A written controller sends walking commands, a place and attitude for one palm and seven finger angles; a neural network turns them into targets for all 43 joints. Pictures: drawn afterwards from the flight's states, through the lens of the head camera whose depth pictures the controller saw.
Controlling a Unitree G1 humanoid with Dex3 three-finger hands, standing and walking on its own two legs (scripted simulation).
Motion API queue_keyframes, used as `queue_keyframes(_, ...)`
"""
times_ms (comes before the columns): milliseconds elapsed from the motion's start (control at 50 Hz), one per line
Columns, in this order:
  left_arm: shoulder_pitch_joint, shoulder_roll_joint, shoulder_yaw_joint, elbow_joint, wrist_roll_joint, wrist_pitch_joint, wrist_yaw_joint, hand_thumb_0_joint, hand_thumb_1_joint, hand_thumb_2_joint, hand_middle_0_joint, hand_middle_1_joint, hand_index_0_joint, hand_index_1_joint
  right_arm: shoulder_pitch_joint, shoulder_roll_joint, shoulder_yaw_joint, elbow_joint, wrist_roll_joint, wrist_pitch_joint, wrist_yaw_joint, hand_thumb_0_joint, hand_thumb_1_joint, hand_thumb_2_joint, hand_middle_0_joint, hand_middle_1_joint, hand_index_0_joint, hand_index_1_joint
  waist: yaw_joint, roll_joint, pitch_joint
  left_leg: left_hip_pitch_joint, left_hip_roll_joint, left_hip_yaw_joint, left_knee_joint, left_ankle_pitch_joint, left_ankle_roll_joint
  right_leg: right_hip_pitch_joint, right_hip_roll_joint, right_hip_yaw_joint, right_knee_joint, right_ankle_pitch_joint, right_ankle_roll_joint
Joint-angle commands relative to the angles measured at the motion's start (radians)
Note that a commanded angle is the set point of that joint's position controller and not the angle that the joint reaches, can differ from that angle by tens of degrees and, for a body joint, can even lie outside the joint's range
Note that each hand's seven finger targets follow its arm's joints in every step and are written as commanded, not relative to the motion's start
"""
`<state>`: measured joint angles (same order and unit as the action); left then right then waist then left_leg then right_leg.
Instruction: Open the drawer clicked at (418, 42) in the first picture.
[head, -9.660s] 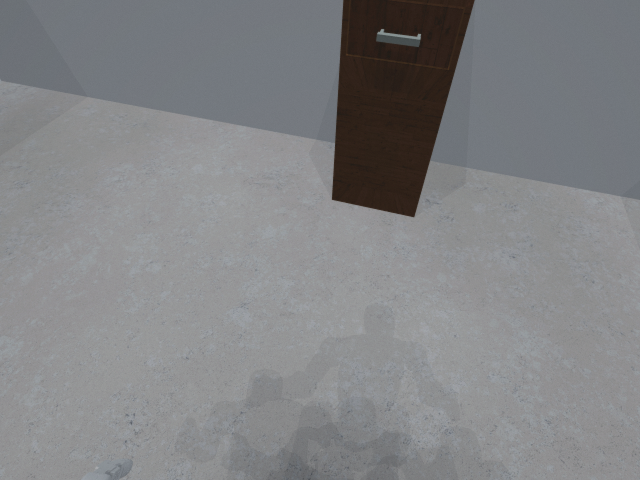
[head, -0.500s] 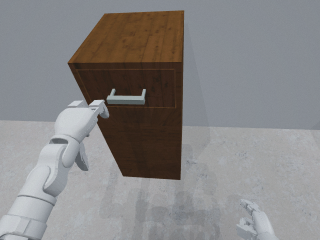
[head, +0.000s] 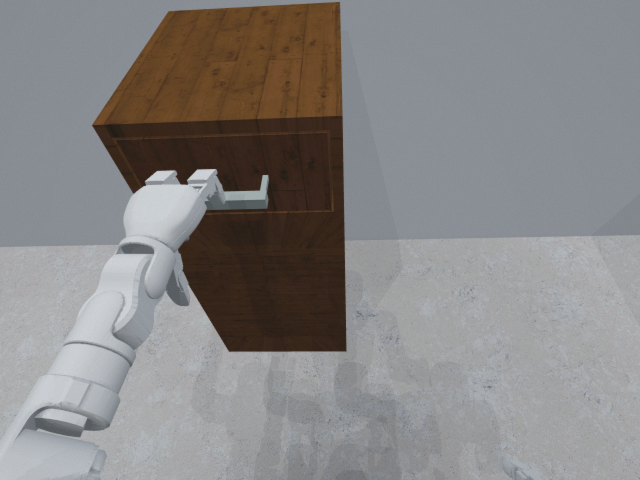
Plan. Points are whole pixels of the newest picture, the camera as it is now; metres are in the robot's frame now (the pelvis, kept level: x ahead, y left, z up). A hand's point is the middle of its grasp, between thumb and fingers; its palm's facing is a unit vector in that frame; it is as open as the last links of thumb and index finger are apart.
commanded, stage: move the hooked fingers above the handle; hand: left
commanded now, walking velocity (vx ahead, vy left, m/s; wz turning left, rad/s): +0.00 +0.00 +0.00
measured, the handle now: (229, 191) +0.56 +0.21 +0.01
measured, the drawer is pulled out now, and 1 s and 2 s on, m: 0.00 0.00 0.00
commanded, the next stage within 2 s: none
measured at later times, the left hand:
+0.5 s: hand (213, 205) +0.47 +0.20 +0.07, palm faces -0.04 -0.03 -1.00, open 13.9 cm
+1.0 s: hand (222, 185) +0.51 +0.19 +0.07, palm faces +0.01 -0.03 -1.00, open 13.8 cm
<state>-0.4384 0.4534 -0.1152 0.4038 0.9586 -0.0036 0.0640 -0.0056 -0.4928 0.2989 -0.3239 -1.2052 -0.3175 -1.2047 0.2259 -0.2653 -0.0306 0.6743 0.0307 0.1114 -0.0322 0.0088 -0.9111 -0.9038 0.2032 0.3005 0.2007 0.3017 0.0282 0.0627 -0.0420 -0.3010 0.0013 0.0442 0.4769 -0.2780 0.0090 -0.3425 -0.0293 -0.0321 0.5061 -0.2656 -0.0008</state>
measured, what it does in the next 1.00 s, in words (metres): stands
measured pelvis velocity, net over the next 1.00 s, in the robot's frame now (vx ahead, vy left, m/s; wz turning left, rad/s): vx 0.00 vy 0.00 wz -0.03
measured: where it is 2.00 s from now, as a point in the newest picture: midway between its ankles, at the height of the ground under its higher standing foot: outside the picture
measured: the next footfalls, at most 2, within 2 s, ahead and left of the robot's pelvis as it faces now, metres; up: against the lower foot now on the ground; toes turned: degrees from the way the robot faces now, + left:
none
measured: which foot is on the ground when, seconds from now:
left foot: down 0.00-1.00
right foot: down 0.00-1.00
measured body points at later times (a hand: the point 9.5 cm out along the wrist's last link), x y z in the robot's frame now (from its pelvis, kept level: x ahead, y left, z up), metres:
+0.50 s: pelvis +0.01 +0.00 -0.01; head +0.07 -0.02 +0.44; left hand +0.46 +0.20 +0.12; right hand +0.09 -0.27 -0.14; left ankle -0.03 +0.11 -0.74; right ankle -0.01 -0.12 -0.74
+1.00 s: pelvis +0.00 +0.00 -0.01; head +0.08 -0.02 +0.43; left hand +0.50 +0.19 +0.12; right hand +0.01 -0.28 -0.15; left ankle -0.03 +0.11 -0.74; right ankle -0.01 -0.12 -0.74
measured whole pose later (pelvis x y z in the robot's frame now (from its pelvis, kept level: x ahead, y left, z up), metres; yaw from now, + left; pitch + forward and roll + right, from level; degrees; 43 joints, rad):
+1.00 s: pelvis +0.00 +0.00 -0.01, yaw -2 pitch +16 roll +0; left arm -0.90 0.50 -0.01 1.04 1.08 -0.03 0.23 0.00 -0.49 0.30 -0.32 -1.21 -0.32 -1.20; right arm 0.35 -0.27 -0.05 0.70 0.00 0.11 -0.03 0.00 -0.91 -0.90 0.20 0.30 0.20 0.30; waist -0.12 0.05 -0.11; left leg -0.56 0.03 0.06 0.62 -0.34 0.01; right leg -0.59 0.00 -0.01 0.61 -0.29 0.00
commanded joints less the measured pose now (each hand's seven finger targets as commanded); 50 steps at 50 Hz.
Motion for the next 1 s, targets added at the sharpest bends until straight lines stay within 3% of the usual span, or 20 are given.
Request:
queue_keyframes(0,-0.443,0.227,0.122,-0.121,0.019,0.007,0.069,0.0,-0.5,0.3,-0.3,-1.2,-0.3,-1.2,-0.047,-0.115,-0.042,-0.124,0.0,-0.04,-0.003,0.0,-0.9,-0.9,0.2,0.3,0.2,0.3,0.0,-0.053,-0.314,0.082,-0.031,-0.013,-0.017,0.386,0.02,0.144,0.048,-0.009,-0.012,0.309,-0.042)
queue_keyframes(20,-0.456,0.249,0.143,-0.09,0.026,0.012,0.078,0.0,-0.5,0.3,-0.3,-1.2,-0.3,-1.2,-0.042,-0.118,-0.043,-0.12,-0.001,-0.039,-0.005,0.0,-0.9,-0.9,0.2,0.3,0.2,0.3,0.0,-0.07,-0.314,0.072,-0.032,-0.013,-0.014,0.385,0.022,0.148,0.05,-0.01,-0.012,0.302,-0.043)
queue_keyframes(80,-0.522,0.23,0.116,-0.06,0.035,0.015,0.091,0.0,-0.5,0.3,-0.3,-1.2,-0.3,-1.2,-0.023,-0.113,-0.047,-0.111,-0.002,-0.041,-0.004,0.0,-0.9,-0.9,0.2,0.3,0.2,0.3,-0.012,-0.045,-0.357,0.091,-0.031,-0.012,0.003,0.409,0.024,0.142,0.049,-0.006,0.001,0.331,-0.043)
queue_keyframes(120,-0.575,0.25,0.123,-0.025,0.04,0.013,0.093,0.0,-0.5,0.3,-0.3,-1.2,-0.3,-1.2,-0.007,-0.118,-0.049,-0.105,-0.005,-0.038,-0.009,0.0,-0.9,-0.9,0.2,0.3,0.2,0.3,-0.022,-0.036,-0.38,0.083,-0.034,-0.013,0.012,0.41,0.024,0.145,0.05,-0.006,0.007,0.334,-0.044)
queue_keyframes(200,-0.614,0.204,0.08,0.056,0.044,0.009,0.086,0.0,-0.5,0.3,-0.3,-1.2,-0.3,-1.2,0.021,-0.117,-0.053,-0.097,-0.005,-0.036,-0.009,0.0,-0.9,-0.9,0.2,0.3,0.2,0.3,-0.04,-0.046,-0.38,0.084,-0.03,-0.013,0.032,0.428,0.027,0.107,0.052,-0.008,0.02,0.356,-0.041)
queue_keyframes(260,-0.669,0.162,0.038,0.123,0.046,0.005,0.075,0.0,-0.5,0.3,-0.3,-1.2,-0.3,-1.2,0.039,-0.119,-0.056,-0.09,-0.004,-0.031,-0.007,0.0,-0.9,-0.9,0.2,0.3,0.2,0.3,-0.065,-0.057,-0.341,0.075,-0.026,-0.016,0.042,0.404,0.028,0.055,0.053,-0.011,0.019,0.331,-0.04)
queue_keyframes(300,-0.701,0.172,0.045,0.162,0.05,-0.003,0.075,0.0,-0.5,0.3,-0.3,-1.2,-0.3,-1.2,0.056,-0.12,-0.057,-0.086,-0.007,-0.028,-0.006,0.0,-0.9,-0.9,0.2,0.3,0.2,0.3,-0.067,-0.058,-0.355,0.066,-0.028,-0.016,0.053,0.404,0.029,0.053,0.053,-0.008,0.027,0.338,-0.04)
queue_keyframes(380,-0.725,0.269,0.133,0.209,0.061,-0.034,0.095,0.0,-0.5,0.3,-0.3,-1.2,-0.3,-1.2,0.085,-0.121,-0.057,-0.087,-0.017,-0.018,-0.01,0.0,-0.9,-0.9,0.2,0.3,0.2,0.3,-0.05,-0.069,-0.426,0.018,-0.034,-0.009,0.071,0.426,0.032,0.115,0.049,0.003,0.054,0.401,-0.037)
queue_keyframes(400,-0.737,0.259,0.121,0.236,0.065,-0.034,0.102,0.0,-0.5,0.3,-0.3,-1.2,-0.3,-1.2,0.089,-0.12,-0.055,-0.084,-0.016,-0.016,-0.011,0.0,-0.9,-0.9,0.2,0.3,0.2,0.3,-0.062,-0.072,-0.405,-0.003,-0.034,-0.006,0.075,0.415,0.033,0.102,0.049,0.003,0.056,0.404,-0.036)
queue_keyframes(460,-0.775,0.299,0.157,0.283,0.078,-0.037,0.137,0.0,-0.5,0.3,-0.3,-1.2,-0.3,-1.2,0.112,-0.123,-0.059,-0.076,-0.019,-0.02,-0.008,0.0,-0.9,-0.9,0.2,0.3,0.2,0.3,-0.063,-0.059,-0.402,-0.038,-0.031,-0.005,0.082,0.409,0.031,0.087,0.051,0.005,0.068,0.399,-0.036)
queue_keyframes(520,-0.796,0.334,0.184,0.296,0.092,-0.036,0.16,0.0,-0.5,0.3,-0.3,-1.2,-0.3,-1.2,0.137,-0.128,-0.067,-0.072,-0.025,-0.021,-0.005,0.0,-0.9,-0.9,0.2,0.3,0.2,0.3,-0.064,-0.044,-0.484,-0.04,-0.032,-0.001,0.103,0.456,0.032,0.115,0.053,0.01,0.084,0.446,-0.035)
queue_keyframes(580,-0.823,0.263,0.124,0.304,0.091,-0.029,0.168,0.0,-0.5,0.3,-0.3,-1.2,-0.3,-1.2,0.164,-0.129,-0.077,-0.062,-0.027,-0.022,0.003,0.0,-0.9,-0.9,0.2,0.3,0.2,0.3,-0.09,-0.016,-0.502,-0.008,-0.024,0.001,0.116,0.496,0.032,0.076,0.055,0.008,0.086,0.467,-0.03)
queue_keyframes(620,-0.836,0.233,0.101,0.334,0.088,-0.022,0.158,0.0,-0.5,0.3,-0.3,-1.2,-0.3,-1.2,0.181,-0.134,-0.084,-0.052,-0.027,-0.021,0.007,0.0,-0.9,-0.9,0.2,0.3,0.2,0.3,-0.109,-0.04,-0.49,-0.008,-0.022,0.0,0.123,0.501,0.035,0.063,0.059,0.008,0.076,0.463,-0.028)
queue_keyframes(720,-0.918,0.245,0.093,0.357,0.081,-0.034,0.144,0.0,-0.5,0.3,-0.3,-1.2,-0.3,-1.2,0.209,-0.143,-0.086,-0.034,-0.028,-0.015,0.003,0.0,-0.9,-0.9,0.2,0.3,0.2,0.3,-0.135,-0.053,-0.469,-0.031,-0.026,-0.004,0.121,0.437,0.04,0.048,0.06,0.016,0.063,0.437,-0.026)
queue_keyframes(800,-0.941,0.259,0.102,0.407,0.094,-0.042,0.165,0.0,-0.5,0.3,-0.3,-1.2,-0.3,-1.2,0.223,-0.141,-0.083,-0.024,-0.027,-0.018,0.001,0.0,-0.9,-0.9,0.2,0.3,0.2,0.3,-0.139,-0.012,-0.438,-0.046,-0.024,-0.008,0.121,0.385,0.036,-0.012,0.064,0.013,0.065,0.362,-0.029)
queue_keyframes(820,-0.949,0.305,0.142,0.42,0.099,-0.045,0.174,0.0,-0.5,0.3,-0.3,-1.2,-0.3,-1.2,0.228,-0.146,-0.081,-0.02,-0.03,-0.02,-0.001,0.0,-0.9,-0.9,0.2,0.3,0.2,0.3,-0.137,-0.042,-0.438,-0.067,-0.024,-0.009,0.12,0.38,0.039,0.008,0.064,0.013,0.065,0.363,-0.03)
queue_keyframes(860,-0.937,0.378,0.193,0.432,0.113,-0.039,0.195,0.0,-0.5,0.3,-0.3,-1.2,-0.3,-1.2,0.223,-0.145,-0.075,-0.033,-0.029,-0.021,-0.003,0.0,-0.9,-0.9,0.2,0.3,0.2,0.3,-0.114,-0.015,-0.48,-0.097,-0.027,-0.004,0.12,0.369,0.037,0.042,0.061,0.02,0.084,0.372,-0.031)
queue_keyframes(940,-0.877,0.385,0.203,0.487,0.127,-0.003,0.218,0.0,-0.5,0.3,-0.3,-1.2,-0.3,-1.2,0.219,-0.146,-0.072,-0.043,-0.032,-0.026,0.002,0.0,-0.9,-0.9,0.2,0.3,0.2,0.3,-0.098,-0.004,-0.489,-0.115,-0.021,0.007,0.118,0.389,0.031,0.047,0.061,0.008,0.092,0.38,-0.03)
queue_keyframes(980,-0.873,0.37,0.18,0.519,0.126,0.022,0.214,0.0,-0.5,0.3,-0.3,-1.2,-0.3,-1.2,0.215,-0.15,-0.071,-0.048,-0.028,-0.027,0.001,0.0,-0.9,-0.9,0.2,0.3,0.2,0.3,-0.109,-0.034,-0.463,-0.132,-0.019,0.013,0.111,0.341,0.033,0.038,0.062,0.009,0.079,0.353,-0.025)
